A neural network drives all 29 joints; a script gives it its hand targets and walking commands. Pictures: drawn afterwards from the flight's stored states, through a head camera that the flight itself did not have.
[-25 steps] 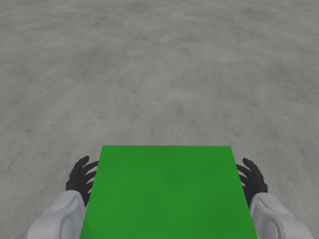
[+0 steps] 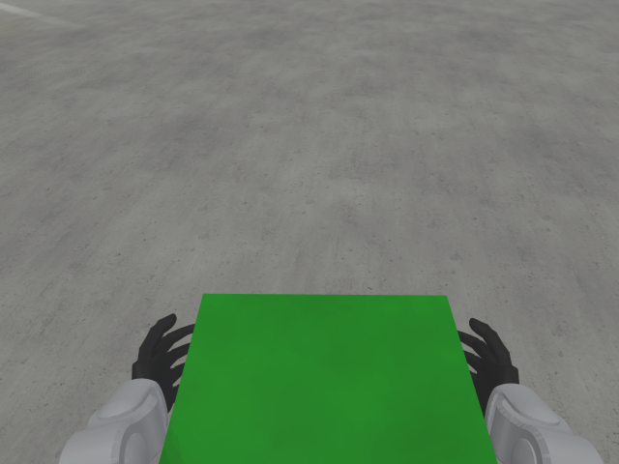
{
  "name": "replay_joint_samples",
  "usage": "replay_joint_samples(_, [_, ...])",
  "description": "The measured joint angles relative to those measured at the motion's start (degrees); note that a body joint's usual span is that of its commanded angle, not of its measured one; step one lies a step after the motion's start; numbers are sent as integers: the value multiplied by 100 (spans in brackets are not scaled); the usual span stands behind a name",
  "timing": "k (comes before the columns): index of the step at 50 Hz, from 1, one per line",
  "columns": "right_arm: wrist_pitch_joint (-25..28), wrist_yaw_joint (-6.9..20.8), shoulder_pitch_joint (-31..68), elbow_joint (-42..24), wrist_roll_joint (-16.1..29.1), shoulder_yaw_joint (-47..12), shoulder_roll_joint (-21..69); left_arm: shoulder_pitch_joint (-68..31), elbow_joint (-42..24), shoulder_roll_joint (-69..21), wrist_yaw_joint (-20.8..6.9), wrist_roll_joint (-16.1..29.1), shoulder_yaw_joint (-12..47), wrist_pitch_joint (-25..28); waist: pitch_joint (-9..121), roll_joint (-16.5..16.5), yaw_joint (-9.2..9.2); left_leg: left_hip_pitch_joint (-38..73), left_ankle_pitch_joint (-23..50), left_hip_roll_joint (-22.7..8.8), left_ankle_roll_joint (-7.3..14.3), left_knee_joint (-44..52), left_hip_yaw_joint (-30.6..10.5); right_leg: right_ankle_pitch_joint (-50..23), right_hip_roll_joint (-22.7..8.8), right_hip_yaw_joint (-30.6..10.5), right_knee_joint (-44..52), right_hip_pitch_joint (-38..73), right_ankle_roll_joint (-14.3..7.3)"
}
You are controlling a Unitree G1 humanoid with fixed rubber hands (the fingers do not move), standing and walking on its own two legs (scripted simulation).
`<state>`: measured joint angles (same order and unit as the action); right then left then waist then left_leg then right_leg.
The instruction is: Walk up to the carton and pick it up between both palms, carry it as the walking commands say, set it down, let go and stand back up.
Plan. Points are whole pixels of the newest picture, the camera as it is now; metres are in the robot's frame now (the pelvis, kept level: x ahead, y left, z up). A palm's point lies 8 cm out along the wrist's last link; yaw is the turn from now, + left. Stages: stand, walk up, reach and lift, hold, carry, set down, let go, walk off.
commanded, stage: carry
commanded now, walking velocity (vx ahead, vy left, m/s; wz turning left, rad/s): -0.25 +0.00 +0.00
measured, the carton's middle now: (323, 423) +0.21 +0.00 +0.01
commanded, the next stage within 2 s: none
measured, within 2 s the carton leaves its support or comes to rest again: neither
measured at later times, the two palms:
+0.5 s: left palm out of the picture +0.06 +0.24 +0.08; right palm out of the picture +0.08 -0.12 +0.08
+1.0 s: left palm out of the picture -0.11 +0.23 +0.08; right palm out of the picture -0.09 -0.14 +0.08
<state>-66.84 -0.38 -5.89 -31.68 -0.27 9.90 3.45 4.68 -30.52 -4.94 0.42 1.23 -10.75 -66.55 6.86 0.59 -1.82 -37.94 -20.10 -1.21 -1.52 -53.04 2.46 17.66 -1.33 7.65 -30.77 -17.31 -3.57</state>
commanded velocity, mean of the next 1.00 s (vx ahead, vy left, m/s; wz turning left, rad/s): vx -0.25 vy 0.00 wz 0.00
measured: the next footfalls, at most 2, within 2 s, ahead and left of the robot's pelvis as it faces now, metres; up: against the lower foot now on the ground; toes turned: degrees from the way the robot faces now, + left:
left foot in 0.30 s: -0.08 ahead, +0.16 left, +0.00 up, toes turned +7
right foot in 0.64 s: -0.18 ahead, -0.09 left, +0.00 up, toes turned -4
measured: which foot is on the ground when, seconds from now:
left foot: up 0.00-0.28, down 0.30-0.64, up 0.66-0.98, down 1.00-1.00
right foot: down 0.00-0.30, up 0.32-0.62, down 0.64-1.00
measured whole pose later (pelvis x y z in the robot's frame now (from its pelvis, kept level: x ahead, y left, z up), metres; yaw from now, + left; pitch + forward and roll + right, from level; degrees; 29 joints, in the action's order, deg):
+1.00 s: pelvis -0.33 +0.03 -0.01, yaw +3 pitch +6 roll +1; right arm -66.1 -1.0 -2.2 -31.2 1.5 9.8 2.3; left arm 3.8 -33.2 -4.7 0.0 -0.5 -10.5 -65.6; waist 7.0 -1.1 -0.6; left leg -17.1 -20.7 -0.6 -1.3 -31.7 4.4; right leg 5.1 -4.1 4.7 -29.7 -30.2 -0.6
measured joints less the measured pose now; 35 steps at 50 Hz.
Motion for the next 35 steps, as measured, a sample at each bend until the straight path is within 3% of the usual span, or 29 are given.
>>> replay_joint_samples(2, [22,-22,81,-18,51,4,16,-5,-105,7,-9,-4,-29,17,-42,-25,56,8,-98,76,-36,-890,-142,-108,-79,-71,38,-50,13])
replay_joint_samples(5, [46,-84,252,-11,75,-3,28,-79,-128,50,-51,-12,-67,101,-75,-39,142,327,-348,90,-122,-1127,-247,-226,-176,-142,-14,-232,36])
replay_joint_samples(12, [24,-114,346,-46,161,0,-100,-132,-197,1,-64,-95,-29,113,-80,-104,173,1460,-484,-29,-183,708,-6,-518,-306,-89,-164,-795,118])
replay_joint_samples(14, [27,-110,344,-36,188,12,-97,-100,-238,1,-55,-115,-11,100,-90,-125,172,1866,13,-46,-149,1677,166,-618,-319,-48,-229,-973,168])
replay_joint_samples(16, [85,-101,335,40,169,19,11,-83,-236,98,-46,-103,-6,93,-99,-232,197,2030,72,-11,38,2238,251,-652,-390,-38,-435,-1202,254])
replay_joint_samples(19, [154,-113,208,188,45,-7,268,18,-134,274,-50,-2,-50,46,-163,-263,132,1816,227,-70,152,2071,205,575,-177,-343,-1874,-1613,436])
replay_joint_samples(21, [170,-111,54,131,-4,-6,343,59,-98,268,-77,65,-75,37,-173,-193,70,1758,424,-165,153,2151,150,828,23,-506,-2978,-1787,496])
replay_joint_samples(23, [186,-100,-57,22,-3,14,341,76,-105,228,-74,94,-55,63,-162,-133,27,1690,610,-222,157,2267,107,849,134,-587,-3379,-1714,537])
replay_joint_samples(25, [196,-63,-90,-83,27,23,292,58,-142,213,-71,96,-10,98,-141,-71,18,1600,787,-261,152,2368,82,914,172,-584,-3098,-1437,559])
replay_joint_samples(29, [204,-52,-11,-161,-10,-15,221,-66,-163,258,-69,101,17,115,-44,48,72,1342,1093,-315,115,2455,95,960,169,-447,-1534,-630,516])
replay_joint_samples(32, [175,-55,88,-164,-68,-35,165,-206,-98,263,-78,98,3,103,-10,113,72,1014,1175,-353,41,2188,170,19,113,-317,48,-46,453])
replay_joint_samples(35, [88,-44,68,-25,-14,1,-70,-208,144,55,-50,-33,69,132,-90,212,123,560,-236,-196,-3,858,-51,-138,96,-320,-190,-285,204])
